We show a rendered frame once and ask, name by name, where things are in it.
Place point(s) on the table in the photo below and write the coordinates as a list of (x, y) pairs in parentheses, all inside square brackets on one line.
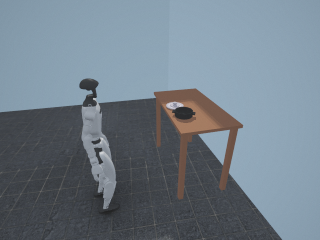
[(208, 118)]

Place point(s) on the lid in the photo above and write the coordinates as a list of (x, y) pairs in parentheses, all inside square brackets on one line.
[(172, 106)]

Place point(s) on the robot head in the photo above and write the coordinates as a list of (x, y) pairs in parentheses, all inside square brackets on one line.
[(89, 84)]

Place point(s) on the left robot hand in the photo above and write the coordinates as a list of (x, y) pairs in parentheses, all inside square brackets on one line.
[(103, 136)]

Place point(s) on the right robot hand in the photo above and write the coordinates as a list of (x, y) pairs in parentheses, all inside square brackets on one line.
[(97, 169)]

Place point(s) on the right robot upper arm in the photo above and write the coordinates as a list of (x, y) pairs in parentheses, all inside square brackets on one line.
[(89, 117)]

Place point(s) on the left robot foot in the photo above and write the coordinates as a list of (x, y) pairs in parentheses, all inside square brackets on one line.
[(97, 194)]

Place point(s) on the pot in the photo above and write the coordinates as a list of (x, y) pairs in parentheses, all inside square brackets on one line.
[(183, 113)]

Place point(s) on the right robot forearm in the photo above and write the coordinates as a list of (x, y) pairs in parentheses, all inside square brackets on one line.
[(89, 147)]

